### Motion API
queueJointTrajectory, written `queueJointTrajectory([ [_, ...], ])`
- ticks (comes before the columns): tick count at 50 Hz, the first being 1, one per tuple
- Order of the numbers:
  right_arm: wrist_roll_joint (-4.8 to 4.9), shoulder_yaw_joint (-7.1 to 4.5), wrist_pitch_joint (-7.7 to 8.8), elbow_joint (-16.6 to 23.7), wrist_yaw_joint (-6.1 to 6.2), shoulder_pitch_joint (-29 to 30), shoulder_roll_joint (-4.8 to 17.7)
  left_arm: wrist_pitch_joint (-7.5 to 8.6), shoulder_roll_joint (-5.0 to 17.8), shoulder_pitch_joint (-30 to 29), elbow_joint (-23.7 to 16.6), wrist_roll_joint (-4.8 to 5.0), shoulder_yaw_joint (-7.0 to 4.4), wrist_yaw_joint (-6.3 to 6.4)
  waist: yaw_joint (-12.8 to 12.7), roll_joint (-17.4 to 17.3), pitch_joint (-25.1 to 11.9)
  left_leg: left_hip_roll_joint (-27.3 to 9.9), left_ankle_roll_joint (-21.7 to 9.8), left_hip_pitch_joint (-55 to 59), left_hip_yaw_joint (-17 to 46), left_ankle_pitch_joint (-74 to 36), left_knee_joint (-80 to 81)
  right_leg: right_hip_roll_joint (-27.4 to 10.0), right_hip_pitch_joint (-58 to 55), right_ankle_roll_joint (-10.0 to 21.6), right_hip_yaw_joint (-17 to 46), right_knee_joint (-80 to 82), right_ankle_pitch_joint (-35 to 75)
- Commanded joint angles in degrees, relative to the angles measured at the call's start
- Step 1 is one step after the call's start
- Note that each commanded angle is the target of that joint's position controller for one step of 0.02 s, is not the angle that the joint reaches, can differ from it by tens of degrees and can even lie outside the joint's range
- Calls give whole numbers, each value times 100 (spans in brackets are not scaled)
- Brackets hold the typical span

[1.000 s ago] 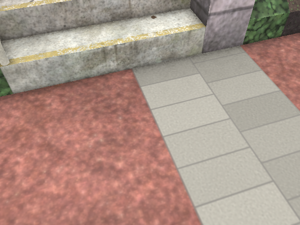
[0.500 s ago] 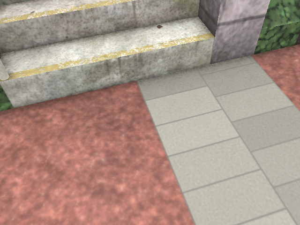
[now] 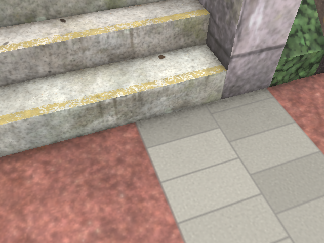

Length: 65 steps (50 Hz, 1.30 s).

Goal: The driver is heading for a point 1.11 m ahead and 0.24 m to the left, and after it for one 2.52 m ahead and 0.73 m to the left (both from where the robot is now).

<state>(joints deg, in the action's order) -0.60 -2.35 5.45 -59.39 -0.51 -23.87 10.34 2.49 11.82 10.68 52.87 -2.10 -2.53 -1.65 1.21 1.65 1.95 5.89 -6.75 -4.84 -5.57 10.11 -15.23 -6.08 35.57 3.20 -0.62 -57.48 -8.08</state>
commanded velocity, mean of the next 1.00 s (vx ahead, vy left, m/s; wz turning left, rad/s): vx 0.50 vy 0.00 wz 0.15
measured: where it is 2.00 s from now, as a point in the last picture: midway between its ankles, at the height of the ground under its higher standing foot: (135, 160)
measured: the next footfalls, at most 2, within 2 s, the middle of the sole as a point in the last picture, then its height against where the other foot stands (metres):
right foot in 0.30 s outside the picture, level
left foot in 0.84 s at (147, 215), level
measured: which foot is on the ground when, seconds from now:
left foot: down 0.00-0.30, up 0.32-0.82, down 0.84-1.00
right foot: up 0.00-0.28, down 0.30-0.84, up 0.86-1.00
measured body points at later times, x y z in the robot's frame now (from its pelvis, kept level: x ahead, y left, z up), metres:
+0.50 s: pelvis +0.29 -0.05 +0.00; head +0.31 -0.06 +0.45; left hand +0.30 +0.20 -0.15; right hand +0.34 -0.30 -0.15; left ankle +0.28 +0.09 -0.66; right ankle +0.30 -0.11 -0.75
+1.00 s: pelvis +0.56 +0.02 -0.01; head +0.59 +0.03 +0.44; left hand +0.56 +0.27 -0.15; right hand +0.68 -0.23 -0.15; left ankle +0.59 +0.06 -0.75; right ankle +0.51 -0.13 -0.65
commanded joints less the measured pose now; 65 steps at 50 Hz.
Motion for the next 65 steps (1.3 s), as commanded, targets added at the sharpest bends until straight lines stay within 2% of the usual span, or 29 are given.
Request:
queueJointTrajectory([
  [1, 18, -46, 91, 172, 20, -237, 554, -8, 196, -357, -334, 32, -21, -30, -51, -334, 462, -1575, -526, -217, 1162, -976, 1027, -56, 412, -137, -115, 731, 650],
  [5, 6, -5, 99, 12, 65, -679, 548, 13, 123, -1097, -534, 85, 29, -44, 179, -447, 470, -1536, -393, 279, 938, -1719, 884, 160, 285, -136, -327, 1704, 1068],
  [10, -92, -5, 54, -183, 160, -956, 637, 80, 198, -1622, -759, 89, 22, -25, 259, -522, 536, -1811, -484, 1242, 913, -2854, 389, 372, 269, 96, -430, 2346, 472],
  [12, -104, -22, 48, -192, 188, -756, 721, 132, 265, -1240, -678, 94, -21, 17, 1, -600, 351, -1822, -376, 1286, 763, -4225, -181, 635, -496, 301, -554, 2622, -1],
  [14, -71, -41, 21, -196, 177, -566, 826, 217, 487, 315, -166, 63, -160, 121, -658, -531, -441, -1603, -196, 918, 524, -4954, -1865, 937, -2418, 576, -643, 3113, 103],
  [15, -8, 3, 39, -48, 157, -464, 725, 266, 862, 1361, 83, -80, -286, 191, -1048, -294, -1090, -1406, -104, -266, 411, -3395, -3339, 62, -4014, 865, 283, 3121, -260],
  [16, 232, 118, 37, 87, 86, -1043, 109, 256, 1454, 1901, 138, -192, -435, 197, -848, 971, -1924, -384, 195, -2412, 24, 590, -5721, -1777, -5734, 1684, 3142, 3477, -693],
  [17, 95, -53, 32, 8, 97, -843, 678, 167, 1204, 1573, 149, 51, -401, 130, -775, 394, -1872, -283, 108, -2990, 785, 1713, -6368, -1760, -5391, 1746, 3985, 4094, -749],
  [18, 43, -84, 37, 210, 88, -292, 699, 167, 951, 891, 76, 137, -320, 107, -493, 219, -893, -644, 76, -3282, 866, 1177, -6248, -1527, -4529, 1526, 2928, 4223, -750],
  [19, 11, -64, 62, 292, 68, 56, 606, 217, 599, 533, 36, 137, -234, 80, -378, -50, -414, -835, 86, -3144, 843, 797, -5925, -1278, -3753, 1351, 2287, 4447, -235],
  [21, -135, -64, -74, 287, 12, 72, 399, 290, 192, 460, 192, 130, -102, 117, -19, 22, -46, -1080, 175, -2623, 809, 566, -5324, -762, -2835, 951, 1393, 4691, 424],
  [24, -173, -57, -238, 326, -77, 134, 237, 405, 315, 901, 429, 142, -94, 149, 126, 88, 9, -1105, 308, -2581, 630, 375, -4981, -572, -2611, 920, 887, 4835, 1151],
  [29, -98, -28, -302, 768, -123, 1428, 333, 416, 447, 1327, 541, 121, -69, 153, -70, 135, 340, -1216, 478, -3246, 411, -655, -3642, -386, -2792, 814, 352, 5115, 1346],
  [33, -21, 44, -279, 991, -147, 2196, 270, 449, 443, 1734, 667, 104, -34, 200, -300, 199, 436, -998, 346, -3085, 249, -1169, -2590, -459, -3220, 659, -92, 5201, 1655],
  [37, -65, 32, -240, 1179, -168, 2590, 344, 426, 493, 1930, 782, 53, -37, 293, -354, 162, 519, -869, 87, -3105, 108, -823, -2050, -722, -4010, 609, -401, 4877, 2234],
  [40, -93, -53, -206, 1116, -130, 2195, 462, 379, 697, 1745, 771, 41, -85, 369, -74, 280, 199, -425, -234, -2328, -251, -20, -1801, -791, -4357, 507, -708, 3776, 4571],
  [41, -94, -116, -181, 951, -111, 1653, 554, 336, 804, 1696, 758, 34, -118, 375, 128, 304, -118, -190, -370, -1768, -357, 172, -1640, -758, -4382, 465, -813, 2945, 5090],
  [42, -138, -212, -141, 681, -88, 806, 713, 293, 862, 1641, 710, 57, -130, 373, 475, 227, -564, -88, -552, -687, -274, 35, -1288, -653, -3964, 358, -972, 1785, 4789],
  [43, -246, -368, -122, 516, -39, -108, 1168, 296, 779, 1534, 503, 87, -91, 347, 858, -159, -1163, -1031, -926, 763, 1024, 558, -1156, -516, -2705, 224, -1034, 87, 3131],
  [44, -245, -512, -160, 566, 3, -178, 1683, 354, 268, 1755, 190, 226, -5, 202, 498, -1671, -1582, -2624, -1891, 2348, 4296, 860, -519, 834, -142, -54, -878, -2119, -1897],
  [45, -54, -475, -231, 519, -27, 17, 1515, 416, 722, 1056, 108, 136, -106, 173, 525, -733, -1341, -2439, -1677, 2221, 4560, 966, -54, 659, 612, 48, 266, -2379, -1848],
  [46, -5, -438, -243, 578, -22, 456, 1372, 502, 739, 602, -110, 197, -105, 130, 349, -512, -627, -2334, -1463, 1465, 3656, 377, 44, 343, 766, 67, 302, -2020, -1163],
  [47, -12, -377, -223, 592, -38, 696, 1091, 543, 705, 529, -99, 195, -103, 139, 142, -37, -296, -2125, -1255, 779, 3161, -528, 158, 168, 439, 22, 273, -1555, -817],
  [48, 12, -333, -192, 608, -22, 841, 943, 475, 648, 527, -92, 115, -106, 157, -42, 81, -114, -1894, -1109, 264, 2761, -1162, 206, 64, 111, -73, 278, -1224, -782],
  [50, 92, -257, -93, 569, -1, 841, 810, 225, 482, 677, -131, -48, -76, 134, -270, -87, -203, -1597, -1011, -197, 2302, -1829, 270, 16, -389, -279, 257, -790, -831],
  [53, 109, -303, -31, 516, 20, 594, 1097, 61, 451, 294, -352, -76, -64, 92, -268, -241, -85, -1331, -930, -482, 2000, -2220, 358, 55, -253, -498, 71, -174, -510],
  [61, 33, -323, -86, 450, 77, -201, 1190, 102, 577, -1560, -1105, 32, 15, 66, 378, -527, 18, -1165, -486, 341, 2240, -2338, 179, 335, 270, -571, 26, 1822, 763],
  [63, -17, -330, -86, 512, 115, -150, 1222, 166, 542, -1787, -1234, 31, 72, 107, 399, -582, 30, -1110, -426, 408, 2204, -3085, -150, 512, -32, -506, -32, 2260, 740],
  [65, -39, -355, -80, 606, 146, 25, 1279, 233, 688, -1583, -1263, 67, 59, 154, 245, -678, -100, -1148, -277, 359, 2340, -3408, -455, 611, -691, -366, 76, 2718, 589],
])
